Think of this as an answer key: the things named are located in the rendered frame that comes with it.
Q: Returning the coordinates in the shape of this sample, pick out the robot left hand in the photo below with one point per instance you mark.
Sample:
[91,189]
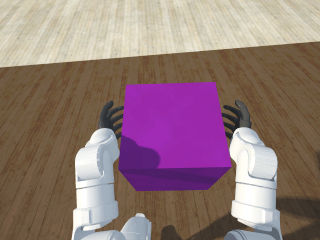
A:
[105,120]

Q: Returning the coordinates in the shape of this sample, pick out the left robot upper arm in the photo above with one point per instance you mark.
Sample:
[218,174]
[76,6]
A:
[103,235]

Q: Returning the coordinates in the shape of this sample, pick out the left robot thigh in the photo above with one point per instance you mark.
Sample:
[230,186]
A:
[137,228]

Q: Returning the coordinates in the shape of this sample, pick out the carton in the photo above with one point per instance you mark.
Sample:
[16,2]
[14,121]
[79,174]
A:
[173,137]

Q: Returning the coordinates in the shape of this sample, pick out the robot left forearm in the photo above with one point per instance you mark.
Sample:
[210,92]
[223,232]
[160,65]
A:
[94,173]

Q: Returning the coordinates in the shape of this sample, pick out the right robot upper arm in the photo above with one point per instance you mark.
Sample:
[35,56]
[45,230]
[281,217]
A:
[238,234]

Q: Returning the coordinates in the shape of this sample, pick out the robot left shin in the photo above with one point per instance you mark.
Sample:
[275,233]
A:
[140,215]

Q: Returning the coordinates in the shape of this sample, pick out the robot right hand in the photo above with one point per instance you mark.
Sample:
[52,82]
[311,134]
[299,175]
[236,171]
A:
[242,120]

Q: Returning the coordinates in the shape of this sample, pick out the robot right forearm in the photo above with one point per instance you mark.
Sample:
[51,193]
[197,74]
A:
[256,177]

